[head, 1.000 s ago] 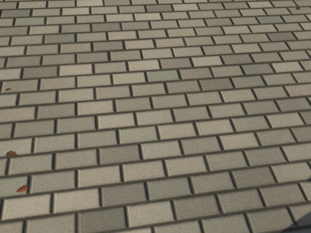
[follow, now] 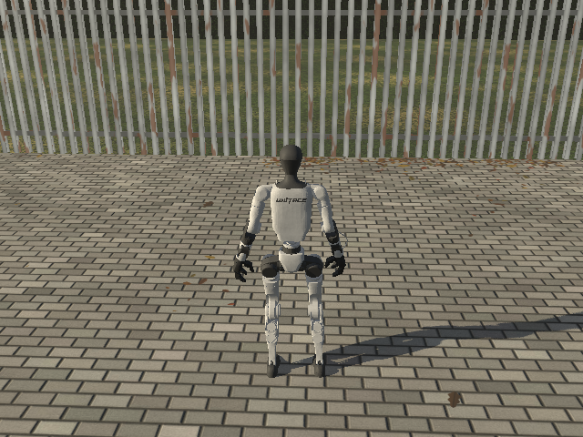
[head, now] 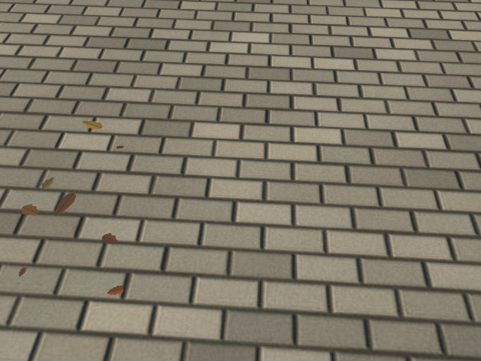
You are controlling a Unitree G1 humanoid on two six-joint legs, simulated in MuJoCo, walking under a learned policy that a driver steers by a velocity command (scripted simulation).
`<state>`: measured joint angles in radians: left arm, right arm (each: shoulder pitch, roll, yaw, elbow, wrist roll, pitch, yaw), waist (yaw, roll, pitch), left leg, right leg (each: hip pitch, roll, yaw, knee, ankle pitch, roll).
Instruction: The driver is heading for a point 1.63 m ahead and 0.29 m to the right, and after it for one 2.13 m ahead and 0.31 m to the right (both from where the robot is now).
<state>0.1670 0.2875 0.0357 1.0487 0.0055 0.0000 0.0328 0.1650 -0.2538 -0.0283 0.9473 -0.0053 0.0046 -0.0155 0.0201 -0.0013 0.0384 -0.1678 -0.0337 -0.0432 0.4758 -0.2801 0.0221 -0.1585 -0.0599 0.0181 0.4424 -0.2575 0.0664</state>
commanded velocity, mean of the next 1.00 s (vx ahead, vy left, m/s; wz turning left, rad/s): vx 0.39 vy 0.00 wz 0.00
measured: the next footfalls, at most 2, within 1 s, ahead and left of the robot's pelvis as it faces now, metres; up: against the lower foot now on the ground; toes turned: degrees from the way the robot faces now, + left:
left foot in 0.68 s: +0.43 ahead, +0.08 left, +0.00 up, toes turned +1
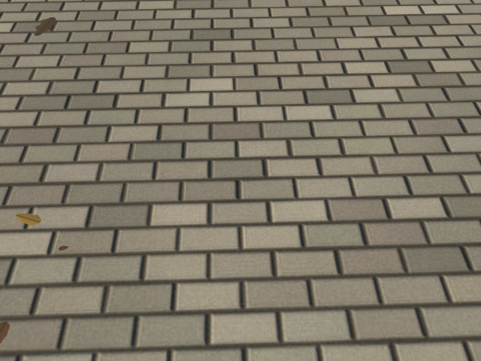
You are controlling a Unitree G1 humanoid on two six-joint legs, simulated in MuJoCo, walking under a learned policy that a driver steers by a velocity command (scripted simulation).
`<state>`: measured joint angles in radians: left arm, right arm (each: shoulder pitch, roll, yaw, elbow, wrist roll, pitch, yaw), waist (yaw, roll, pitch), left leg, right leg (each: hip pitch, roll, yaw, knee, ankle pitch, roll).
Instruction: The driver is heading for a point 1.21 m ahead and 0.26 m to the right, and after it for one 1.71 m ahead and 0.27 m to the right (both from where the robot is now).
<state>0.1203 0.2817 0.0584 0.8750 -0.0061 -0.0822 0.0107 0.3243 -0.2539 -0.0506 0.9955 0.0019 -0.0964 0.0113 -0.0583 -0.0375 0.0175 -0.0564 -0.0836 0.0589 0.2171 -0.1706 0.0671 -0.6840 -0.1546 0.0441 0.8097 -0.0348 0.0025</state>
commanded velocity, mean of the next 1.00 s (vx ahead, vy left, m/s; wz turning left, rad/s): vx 0.50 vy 0.00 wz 0.00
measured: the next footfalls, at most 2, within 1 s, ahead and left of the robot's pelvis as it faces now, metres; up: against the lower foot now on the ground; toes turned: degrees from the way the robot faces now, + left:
right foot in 0.20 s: +0.31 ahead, -0.15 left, +0.00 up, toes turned -2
left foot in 0.74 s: +0.62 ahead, +0.08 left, +0.00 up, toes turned +3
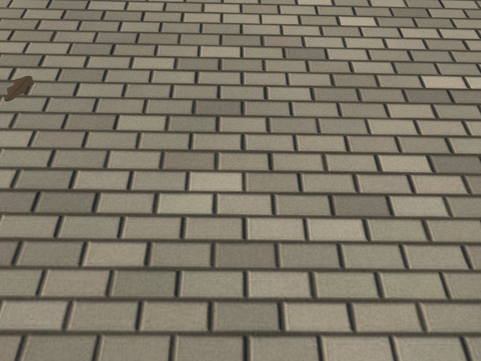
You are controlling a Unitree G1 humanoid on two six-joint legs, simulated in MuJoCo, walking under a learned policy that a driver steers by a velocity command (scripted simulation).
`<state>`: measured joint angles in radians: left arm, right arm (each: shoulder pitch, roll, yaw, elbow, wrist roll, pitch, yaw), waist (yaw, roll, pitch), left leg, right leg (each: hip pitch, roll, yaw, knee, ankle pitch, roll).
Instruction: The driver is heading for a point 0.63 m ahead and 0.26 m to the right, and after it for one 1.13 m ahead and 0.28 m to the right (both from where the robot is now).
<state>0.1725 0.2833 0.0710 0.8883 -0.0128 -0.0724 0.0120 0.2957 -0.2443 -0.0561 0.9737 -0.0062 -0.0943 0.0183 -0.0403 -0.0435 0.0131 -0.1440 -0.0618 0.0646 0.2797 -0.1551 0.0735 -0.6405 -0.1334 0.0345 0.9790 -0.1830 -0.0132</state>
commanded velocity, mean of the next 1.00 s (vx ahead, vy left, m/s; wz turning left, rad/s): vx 0.46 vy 0.00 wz -0.48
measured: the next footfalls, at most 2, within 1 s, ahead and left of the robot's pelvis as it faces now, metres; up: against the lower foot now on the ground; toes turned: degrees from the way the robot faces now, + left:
right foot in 0.30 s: +0.34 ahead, -0.16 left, +0.00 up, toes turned -10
left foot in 0.78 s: +0.66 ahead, -0.03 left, +0.00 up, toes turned -27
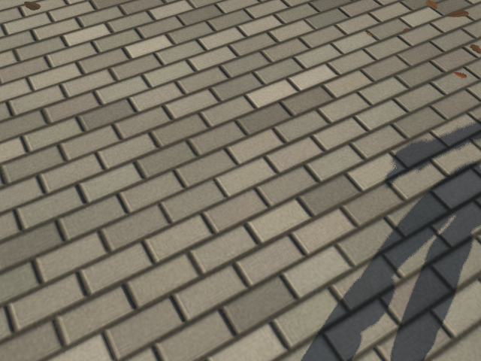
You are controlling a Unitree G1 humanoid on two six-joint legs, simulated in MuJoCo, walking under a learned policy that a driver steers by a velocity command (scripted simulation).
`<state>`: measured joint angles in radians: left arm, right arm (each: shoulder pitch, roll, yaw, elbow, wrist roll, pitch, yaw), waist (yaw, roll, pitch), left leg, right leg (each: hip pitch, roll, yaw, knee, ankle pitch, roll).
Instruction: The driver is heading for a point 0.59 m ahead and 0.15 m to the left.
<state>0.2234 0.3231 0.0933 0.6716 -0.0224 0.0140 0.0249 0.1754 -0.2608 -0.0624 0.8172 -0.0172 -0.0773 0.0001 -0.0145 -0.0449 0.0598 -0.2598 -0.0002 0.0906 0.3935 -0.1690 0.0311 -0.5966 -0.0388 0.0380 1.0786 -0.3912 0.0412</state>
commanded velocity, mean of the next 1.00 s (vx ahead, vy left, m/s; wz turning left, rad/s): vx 0.05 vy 0.00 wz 0.13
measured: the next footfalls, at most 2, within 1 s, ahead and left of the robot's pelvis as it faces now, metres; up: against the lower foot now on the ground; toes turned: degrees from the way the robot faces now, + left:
right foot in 0.24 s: +0.17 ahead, -0.15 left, +0.00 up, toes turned -9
left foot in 0.64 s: +0.12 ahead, +0.09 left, +0.00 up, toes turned +5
